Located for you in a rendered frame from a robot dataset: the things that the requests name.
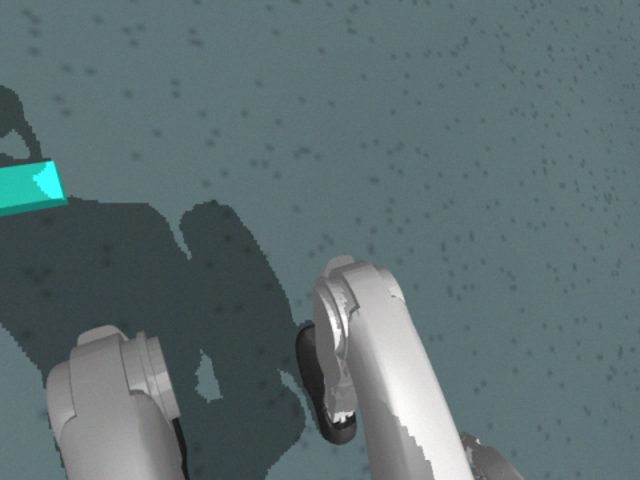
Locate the small box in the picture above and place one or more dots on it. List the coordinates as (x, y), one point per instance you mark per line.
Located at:
(31, 187)

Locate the left robot foot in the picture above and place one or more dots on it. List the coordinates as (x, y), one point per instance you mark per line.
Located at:
(182, 446)

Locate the right robot foot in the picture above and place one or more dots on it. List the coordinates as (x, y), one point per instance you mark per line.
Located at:
(313, 381)

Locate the right robot hand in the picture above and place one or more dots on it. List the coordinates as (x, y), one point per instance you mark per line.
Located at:
(489, 463)

